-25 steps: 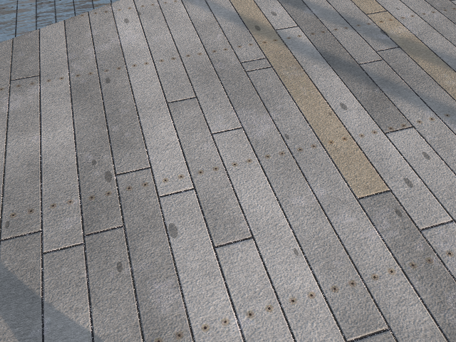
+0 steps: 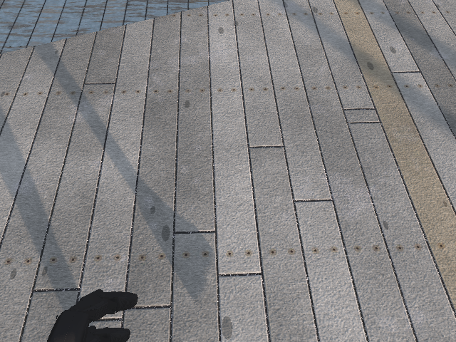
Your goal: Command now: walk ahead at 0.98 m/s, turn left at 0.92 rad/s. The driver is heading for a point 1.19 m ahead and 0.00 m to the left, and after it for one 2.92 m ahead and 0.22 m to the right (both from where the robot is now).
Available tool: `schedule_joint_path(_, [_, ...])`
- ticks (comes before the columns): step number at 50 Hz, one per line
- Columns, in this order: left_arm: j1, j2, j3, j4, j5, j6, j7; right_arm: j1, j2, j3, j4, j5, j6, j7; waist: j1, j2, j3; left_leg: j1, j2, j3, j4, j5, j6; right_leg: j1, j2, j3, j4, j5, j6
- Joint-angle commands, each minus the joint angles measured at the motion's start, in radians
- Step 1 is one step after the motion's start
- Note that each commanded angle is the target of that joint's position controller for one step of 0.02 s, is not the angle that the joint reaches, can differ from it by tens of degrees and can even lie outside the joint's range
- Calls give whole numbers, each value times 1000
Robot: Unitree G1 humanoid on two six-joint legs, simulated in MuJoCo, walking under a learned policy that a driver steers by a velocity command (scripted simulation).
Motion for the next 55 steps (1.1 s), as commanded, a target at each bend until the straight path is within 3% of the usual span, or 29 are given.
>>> schedule_joint_path(1, [-129,75,8,-103,-14,-7,-4,24,-160,-35,-65,6,-16,-2,-7,52,64,-167,204,-202,-94,644,70,195,113,-97,-148,128,-14])
schedule_joint_path(5, [33,163,37,-95,-30,-10,26,-52,-236,-51,-96,7,-16,-19,99,71,-78,-69,216,-222,161,974,-4,556,182,-55,-303,24,-50])
schedule_joint_path(6, [209,210,60,-59,-42,-12,44,-103,-281,-60,-110,-1,-21,-15,207,85,-175,-106,208,-227,366,987,-18,750,162,-41,-305,-35,-59])
schedule_joint_path(7, [424,259,79,-8,-28,-14,69,-152,-242,-52,-123,-11,-28,-8,304,74,-264,-209,164,-189,617,880,-33,967,86,-13,-273,-99,-76])
schedule_joint_path(8, [523,302,89,7,25,-22,81,-92,-58,-9,-148,12,-30,-12,263,-141,-354,-460,73,-81,979,116,-54,1205,-202,277,-281,-139,-138])
schedule_joint_path(9, [453,347,107,7,25,-24,57,29,-75,1,-189,52,-17,-26,159,-410,-495,-630,13,16,1195,-234,-83,1278,-387,766,-397,52,-274])
schedule_joint_path(10, [349,214,88,-26,3,-19,42,-37,-148,-5,-149,7,3,-38,154,-186,-380,-660,116,25,1181,-132,-76,1139,-307,644,-405,82,-271])
schedule_joint_path(12, [310,88,50,13,-2,-25,29,-175,-127,-5,-161,-25,20,-24,147,11,-168,-664,153,60,1104,-74,-99,893,-214,350,-406,419,-251])
schedule_joint_path(13, [278,114,60,11,-52,-47,31,-204,-101,3,-210,37,22,-27,142,-102,-138,-690,203,24,1134,-128,-124,892,-182,274,-430,512,-269])
schedule_joint_path(17, [205,134,63,57,-78,-67,28,-288,-69,22,-271,28,42,-16,71,-20,-18,-637,235,56,771,-101,-138,638,-138,109,-539,541,-244])
schedule_joint_path(21, [190,236,89,68,-86,-55,41,-346,-68,44,-283,8,14,28,84,-70,-92,-354,191,150,394,328,-143,534,-48,-63,-563,487,-211])
schedule_joint_path(25, [230,264,90,101,-100,-42,44,-403,-133,24,-299,-18,9,31,71,-51,-91,-310,172,149,235,380,-84,642,-66,-61,-433,440,-164])
schedule_joint_path(27, [284,240,77,117,-88,-33,45,-315,-204,-7,-270,-31,8,13,33,-2,-143,-123,178,151,180,634,-33,600,15,-114,-201,378,-103])
schedule_joint_path(28, [319,200,56,96,-54,-35,44,-247,-272,-17,-279,-53,15,-5,23,147,-242,103,408,-89,251,1145,82,401,107,-161,115,-41,-37])
schedule_joint_path(29, [473,123,23,130,-60,-21,28,-244,-191,16,-278,-58,27,-8,78,287,-449,254,611,-333,238,1294,256,294,134,-32,344,-656,1])
schedule_joint_path(30, [464,209,43,151,-72,-2,18,-276,-133,30,-280,-27,35,5,69,155,-425,156,553,-308,218,1126,227,290,86,57,383,-671,10])
schedule_joint_path(32, [342,198,47,125,-71,32,34,-388,-112,36,-278,1,38,17,101,37,-226,-52,463,-184,158,805,130,236,43,23,299,-629,28])
schedule_joint_path(33, [313,210,53,116,-57,49,50,-387,-148,21,-271,-1,43,15,100,26,-191,-176,426,-170,74,495,99,277,44,-9,246,-566,25])
schedule_joint_path(34, [356,199,52,116,-69,60,51,-382,-224,-7,-259,-4,53,10,127,120,-181,-255,440,-214,2,139,123,306,46,-31,236,-511,26])
schedule_joint_path(36, [349,191,55,116,-66,57,52,-397,-213,-13,-265,6,51,-5,130,179,-147,-361,402,-241,-102,-298,95,332,60,-53,189,-438,2])
schedule_joint_path(41, [284,141,46,111,-62,10,44,-378,-191,-17,-253,25,17,-17,126,142,-124,-411,376,-146,-136,-245,40,469,70,-72,-97,-302,-68])
schedule_joint_path(42, [333,120,34,110,-5,38,10,-334,-184,-18,-229,-37,35,4,136,138,-133,-433,333,-85,-113,-293,19,547,119,-145,-161,-354,-64])
schedule_joint_path(43, [382,114,37,125,-9,50,0,-357,-184,-23,-233,-36,48,12,172,111,-107,-500,309,-51,-76,-348,-2,635,142,-184,-238,-293,-67])
schedule_joint_path(45, [558,157,48,171,-16,50,8,-480,-120,-9,-283,-40,62,8,279,-46,-9,-783,214,35,195,-365,-77,851,102,-116,-393,-398,-93])
schedule_joint_path(46, [613,218,57,167,0,37,16,-515,3,24,-319,-28,50,5,294,-297,8,-935,105,140,578,-260,-116,882,-162,257,-556,-681,-127])
schedule_joint_path(47, [492,297,79,117,-9,37,27,-510,-29,24,-362,-33,41,6,219,-194,83,-1068,125,51,670,-87,-113,757,-298,602,-729,-928,-198])
schedule_joint_path(48, [408,304,90,92,-21,36,31,-468,-79,12,-358,-37,32,11,154,-114,88,-1061,186,10,718,31,-114,727,-304,610,-732,-917,-225])
schedule_joint_path(51, [354,217,72,70,-40,4,20,-350,-149,-9,-293,-57,33,34,101,-71,-2,-886,227,109,748,159,-161,701,-140,294,-702,-604,-192])
schedule_joint_path(55, [456,188,73,116,-44,-12,12,-432,-112,6,-318,-40,56,49,141,-84,57,-845,261,171,649,249,-178,690,-95,154,-770,-464,-210])
Keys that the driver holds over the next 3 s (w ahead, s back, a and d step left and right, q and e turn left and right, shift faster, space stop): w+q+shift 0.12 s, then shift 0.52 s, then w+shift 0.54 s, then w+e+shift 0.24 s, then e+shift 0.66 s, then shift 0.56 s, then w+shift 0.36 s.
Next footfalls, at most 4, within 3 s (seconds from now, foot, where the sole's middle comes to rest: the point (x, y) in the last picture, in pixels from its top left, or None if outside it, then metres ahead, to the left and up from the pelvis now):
0.14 right None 0.37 -0.13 -0.77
0.54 left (162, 324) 0.54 0.16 -0.77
0.90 right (240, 303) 0.58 -0.07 -0.77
1.32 left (124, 247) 0.80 0.28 -0.77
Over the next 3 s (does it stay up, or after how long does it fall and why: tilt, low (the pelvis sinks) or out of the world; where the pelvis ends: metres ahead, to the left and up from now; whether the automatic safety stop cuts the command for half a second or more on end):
stays up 1.24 0.23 -0.01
